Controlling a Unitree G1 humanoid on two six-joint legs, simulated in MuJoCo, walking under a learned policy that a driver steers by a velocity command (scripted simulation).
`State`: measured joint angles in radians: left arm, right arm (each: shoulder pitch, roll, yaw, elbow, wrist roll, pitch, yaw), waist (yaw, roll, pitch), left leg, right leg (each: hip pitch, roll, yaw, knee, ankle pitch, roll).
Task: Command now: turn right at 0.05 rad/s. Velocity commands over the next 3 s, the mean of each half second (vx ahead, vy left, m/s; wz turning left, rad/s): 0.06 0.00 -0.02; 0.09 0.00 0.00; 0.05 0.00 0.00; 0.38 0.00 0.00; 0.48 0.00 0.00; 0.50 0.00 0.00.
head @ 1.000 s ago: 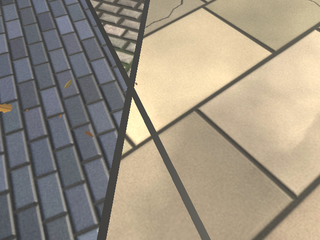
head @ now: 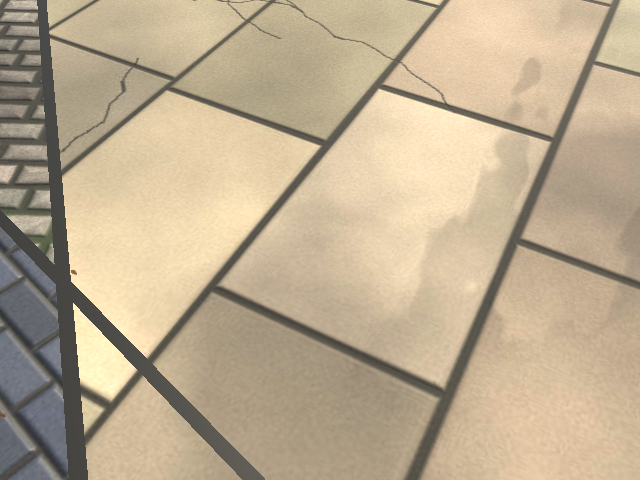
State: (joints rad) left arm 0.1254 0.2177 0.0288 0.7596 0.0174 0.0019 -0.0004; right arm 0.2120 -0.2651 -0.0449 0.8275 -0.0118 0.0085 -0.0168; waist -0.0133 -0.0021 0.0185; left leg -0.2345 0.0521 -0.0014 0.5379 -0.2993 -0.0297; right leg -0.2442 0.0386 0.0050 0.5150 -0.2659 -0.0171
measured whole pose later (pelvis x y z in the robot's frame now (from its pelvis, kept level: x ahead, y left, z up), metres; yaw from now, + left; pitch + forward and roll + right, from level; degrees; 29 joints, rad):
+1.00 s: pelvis +0.11 +0.02 +0.00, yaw +0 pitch +0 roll +0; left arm 0.23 0.24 0.04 1.05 0.00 0.00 0.04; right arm 0.08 -0.22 -0.04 0.93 0.00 -0.02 -0.01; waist 0.02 -0.02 0.03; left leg -0.30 -0.01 0.04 0.56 -0.25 0.03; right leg -0.06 -0.01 0.01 0.48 -0.42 0.01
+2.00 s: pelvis +0.26 +0.04 +0.01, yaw +0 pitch +1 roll +1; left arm 0.05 0.25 0.06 0.91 -0.02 -0.08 -0.01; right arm 0.42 -0.20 -0.03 1.08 0.00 -0.09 -0.01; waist -0.08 -0.03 0.01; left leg 0.08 -0.05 0.06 0.17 -0.27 0.05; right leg -0.65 -0.11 0.00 0.68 0.00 0.00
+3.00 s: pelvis +0.82 +0.05 +0.01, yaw +1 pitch +1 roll +1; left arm 0.13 0.28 0.07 0.91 -0.01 -0.07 0.01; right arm 0.32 -0.23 -0.05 0.99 0.00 -0.10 0.01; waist -0.05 -0.04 0.01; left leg -0.11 -0.07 0.07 0.24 -0.16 0.08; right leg -0.67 -0.14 0.04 0.92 -0.12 -0.01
